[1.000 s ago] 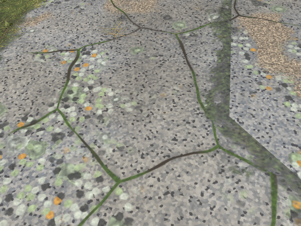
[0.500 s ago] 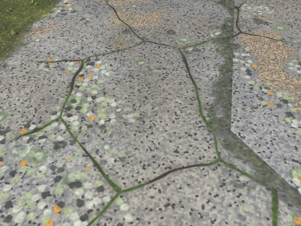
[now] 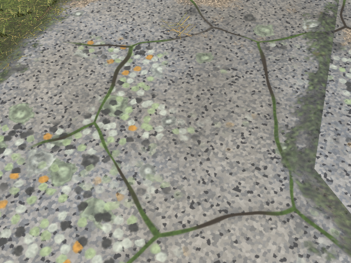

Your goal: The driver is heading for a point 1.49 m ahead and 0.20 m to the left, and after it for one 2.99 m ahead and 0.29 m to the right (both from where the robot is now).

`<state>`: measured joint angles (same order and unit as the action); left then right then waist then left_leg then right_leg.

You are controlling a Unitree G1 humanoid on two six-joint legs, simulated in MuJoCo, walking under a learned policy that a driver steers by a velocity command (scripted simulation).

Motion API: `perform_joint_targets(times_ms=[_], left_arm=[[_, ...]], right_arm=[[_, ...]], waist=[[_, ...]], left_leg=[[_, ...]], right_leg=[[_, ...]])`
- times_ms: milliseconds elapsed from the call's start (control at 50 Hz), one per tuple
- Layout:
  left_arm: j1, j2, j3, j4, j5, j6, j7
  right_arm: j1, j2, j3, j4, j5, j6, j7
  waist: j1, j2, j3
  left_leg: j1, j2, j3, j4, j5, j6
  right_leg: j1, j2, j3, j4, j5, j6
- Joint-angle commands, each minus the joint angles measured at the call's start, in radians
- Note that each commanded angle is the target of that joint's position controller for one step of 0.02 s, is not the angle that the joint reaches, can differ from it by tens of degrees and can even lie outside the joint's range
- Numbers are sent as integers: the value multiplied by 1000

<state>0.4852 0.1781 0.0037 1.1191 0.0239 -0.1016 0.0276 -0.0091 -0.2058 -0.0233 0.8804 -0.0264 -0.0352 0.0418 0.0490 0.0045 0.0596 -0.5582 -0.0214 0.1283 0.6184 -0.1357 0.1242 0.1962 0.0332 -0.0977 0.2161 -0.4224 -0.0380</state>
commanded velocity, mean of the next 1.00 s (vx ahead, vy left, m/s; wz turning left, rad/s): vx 0.49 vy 0.00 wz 0.32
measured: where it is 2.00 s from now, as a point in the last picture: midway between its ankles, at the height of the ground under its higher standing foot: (160, 206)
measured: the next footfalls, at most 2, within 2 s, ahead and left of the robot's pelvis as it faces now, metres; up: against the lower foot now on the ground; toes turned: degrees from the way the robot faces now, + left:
left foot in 0.04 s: +0.19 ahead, +0.06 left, +0.00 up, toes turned +5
right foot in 0.58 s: +0.54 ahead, -0.01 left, +0.00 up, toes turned +18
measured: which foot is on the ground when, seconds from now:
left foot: up 0.00-0.02, down 0.04-0.58, up 0.60-1.00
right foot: down 0.00-0.02, up 0.04-0.56, down 0.58-1.00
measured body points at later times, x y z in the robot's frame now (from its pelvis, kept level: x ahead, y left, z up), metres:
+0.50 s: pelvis +0.29 +0.03 +0.02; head +0.32 +0.05 +0.46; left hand +0.46 +0.29 -0.08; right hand +0.29 -0.25 -0.11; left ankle +0.15 +0.06 -0.72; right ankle +0.49 -0.07 -0.68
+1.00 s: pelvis +0.56 +0.08 +0.02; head +0.59 +0.09 +0.47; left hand +0.42 +0.29 -0.12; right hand +0.81 -0.07 -0.09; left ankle +0.66 +0.25 -0.68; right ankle +0.51 -0.03 -0.72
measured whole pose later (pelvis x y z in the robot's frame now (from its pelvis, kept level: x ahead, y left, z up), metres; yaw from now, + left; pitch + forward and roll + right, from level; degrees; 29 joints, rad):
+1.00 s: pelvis +0.56 +0.08 +0.02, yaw +20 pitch +1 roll -2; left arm 0.45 0.20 0.03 0.99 0.01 -0.09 -0.01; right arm 0.05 -0.22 -0.02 0.82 -0.03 -0.04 0.03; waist 0.06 0.04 0.04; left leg -0.60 0.07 0.02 0.67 -0.05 0.02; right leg 0.02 0.08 -0.04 0.21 -0.24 -0.06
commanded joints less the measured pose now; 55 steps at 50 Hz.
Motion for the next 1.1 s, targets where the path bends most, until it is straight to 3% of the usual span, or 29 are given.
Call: perform_joint_targets(times_ms=[20, 40, 60, 80, 100, 120, 140, 160, 180, 220, 260, 360, 480, 520, 560, 580, 600, 620, 640, 660, 680, 700, 740, 820, 920, 980, 1040, 1080, 1100], left_arm=[[-13, 194, 37, -43, -1, 3, 9], [-15, 181, 33, -70, 0, 4, 4], [57, 63, 17, -113, -12, 0, -20], [-62, 154, 38, -141, -2, -10, -24], [-155, 170, 43, -186, -9, -23, -29], [-179, 169, 44, -193, -7, -32, -28], [-188, 159, 46, -197, 3, -23, -25], [-173, 143, 43, -206, 15, -4, -27], [-168, 128, 43, -213, 21, 15, -29], [-195, 111, 41, -236, 28, 42, -33], [-292, 116, 41, -280, 30, 53, -37], [-498, 127, 39, -368, 20, 58, -48], [-649, 120, 17, -445, 8, 43, -59], [-594, 134, 20, -441, 6, 33, -57], [-392, 189, 44, -381, 2, 21, -40], [-243, 216, 56, -346, 6, 9, -26], [-78, 290, 73, -331, 28, 4, -9], [-68, 356, 97, -304, 35, 18, -17], [-133, 259, 85, -314, 4, 30, -31], [-223, 189, 68, -328, -5, 28, -34], [-256, 156, 60, -322, 3, 22, -38], [-246, 145, 55, -308, 4, 16, -34], [-208, 133, 49, -269, -4, 1, -35], [-132, 156, 55, -225, -16, -14, -38], [-53, 159, 54, -187, -17, -6, -38], [-12, 161, 49, -161, -13, -1, -34], [-14, 163, 46, -144, -11, 7, -24], [-45, 169, 45, -146, -26, 13, -18], [-36, 148, 38, -171, -38, 9, -15]], right_arm=[[312, -132, -51, 51, -4, -20, -15], [440, -202, -76, 77, -20, -19, -25], [436, -290, -97, 64, -25, -10, -29], [402, -266, -97, 69, 18, -1, -21], [311, -231, -88, 53, 21, -1, -26], [271, -178, -77, 47, 19, -7, -26], [248, -153, -70, 43, 17, -14, -29], [242, -127, -61, 46, 18, -20, -35], [255, -126, -58, 47, 20, -29, -36], [294, -152, -63, 53, 26, -42, -39], [336, -171, -67, 53, 28, -41, -41], [463, -168, -67, 54, 25, -28, -44], [552, -157, -59, 61, 9, -24, -63], [522, -168, -58, 56, 8, -30, -71], [484, -199, -62, 51, 5, -41, -66], [463, -200, -62, 48, 10, -48, -57], [477, -142, -47, 13, 15, -56, -51], [646, -77, -40, 31, 53, -46, -49], [589, -165, -50, 45, 12, -38, -58], [476, -158, -51, 23, 5, -39, -51], [419, -139, -46, 6, 4, -40, -46], [392, -137, -47, -3, -3, -34, -39], [402, -111, -42, -6, -12, -17, -25], [292, -89, -31, -43, -21, -2, -9], [61, -60, -4, -117, -9, -9, 0], [19, -50, 6, -120, -1, -17, -12], [71, -78, -1, -96, -4, -31, -29], [245, -113, -16, -31, -19, -53, -44], [354, -176, -30, -7, -37, -69, -55]], waist=[[-188, -104, -142], [-231, -39, -216], [-143, 206, -305], [-162, 76, -282], [-127, 52, -130], [-93, -29, -67], [-59, -53, -34], [-27, -43, -37], [-14, -32, -44], [-10, -15, -36], [-32, 5, -7], [-116, 39, -8], [-168, 69, 0], [-125, 82, -8], [-36, 85, -100], [42, 62, -176], [84, -44, -321], [2, -291, -403], [-12, -103, -283], [-24, -29, -138], [-36, 2, -79], [-48, -24, -57], [-74, -80, -63], [-72, -81, -31], [-22, -81, 7], [-7, -81, 5], [-32, -104, -30], [-114, -60, -94], [-136, 2, -193]], left_leg=[[437, -85, 25, -86, -7, 76], [650, 67, -188, -116, -152, 125], [894, 363, -775, -224, -199, 306], [857, 343, -895, -353, -279, 299], [713, 326, -738, -379, -231, 263], [581, 293, -643, -400, -87, 231], [481, 246, -563, -405, 38, 205], [414, 208, -500, -410, 124, 188], [383, 189, -462, -411, 178, 183], [346, 157, -415, -418, 216, 179], [337, 133, -406, -439, 193, 159], [464, 109, -425, -401, 312, 79], [629, 134, -441, -341, 480, 72], [623, 150, -433, -307, 580, 50], [619, 131, -407, -120, 812, 18], [538, 95, -372, 58, 731, 4], [380, 41, -328, 326, 383, -8], [85, -134, -230, 631, -390, -47], [-9, -58, -265, 694, -333, -33], [-21, -26, -264, 664, -236, -37], [-11, 1, -255, 623, -191, -40], [2, 23, -246, 587, -179, -44], [45, 36, -226, 531, -170, -60], [-52, 79, -164, 436, -98, -88], [-44, 92, -86, 140, 74, -112], [47, 45, -50, 12, 119, -102], [153, 13, -75, -57, 92, -67], [370, 3, -83, -217, 227, -37], [607, 156, -194, -161, 593, -11]], right_leg=[[-170, -238, -36, 507, 1168, -65], [-372, -204, -49, 790, 855, -50], [-768, 15, -16, 1196, -54, -1], [-886, -3, 160, 1264, -18, -21], [-931, -63, 162, 1209, 93, -30], [-881, -99, 155, 1132, 155, -28], [-821, -119, 158, 1075, 161, -16], [-761, -129, 160, 1029, 151, 2], [-733, -133, 157, 986, 136, 18], [-741, -135, 133, 906, 144, 46], [-799, -138, 111, 813, 225, 72], [-893, -106, 99, 600, 410, 89], [-878, -53, 68, 400, 418, 51], [-739, -34, 72, 318, 387, 13], [-487, 20, 57, 266, 317, -34], [-281, -28, 93, 221, 359, -66], [-40, -257, 338, 247, 258, -114], [142, -478, 802, 145, 255, -273], [24, -430, 828, 89, 124, -252], [-125, -383, 654, 65, 151, -226], [-214, -333, 543, 41, 266, -202], [-260, -293, 458, 26, 354, -182], [-305, -248, 364, 0, 463, -163], [-308, -234, 284, -65, 502, -179], [-306, -185, 185, -89, 590, -150], [-269, -185, 139, -14, 855, -126], [-210, -201, 159, 108, 988, -97], [-228, -154, 161, 318, 963, -61], [-377, -112, 148, 496, 677, -36]])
